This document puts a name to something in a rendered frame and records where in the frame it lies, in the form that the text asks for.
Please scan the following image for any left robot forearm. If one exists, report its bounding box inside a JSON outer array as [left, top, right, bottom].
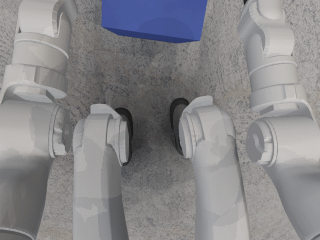
[[0, 0, 78, 106]]

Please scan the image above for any robot left thigh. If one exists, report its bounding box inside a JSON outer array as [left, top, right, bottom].
[[73, 113, 129, 240]]

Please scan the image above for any robot left upper arm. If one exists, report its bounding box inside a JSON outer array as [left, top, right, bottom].
[[0, 99, 73, 240]]

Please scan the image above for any left robot shin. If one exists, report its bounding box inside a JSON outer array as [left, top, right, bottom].
[[72, 104, 125, 163]]

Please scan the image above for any right robot forearm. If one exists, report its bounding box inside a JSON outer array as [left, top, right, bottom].
[[237, 0, 320, 131]]

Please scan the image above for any carton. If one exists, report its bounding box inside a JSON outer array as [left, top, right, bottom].
[[101, 0, 208, 44]]

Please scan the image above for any robot right upper arm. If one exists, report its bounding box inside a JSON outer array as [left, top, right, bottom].
[[245, 115, 320, 240]]

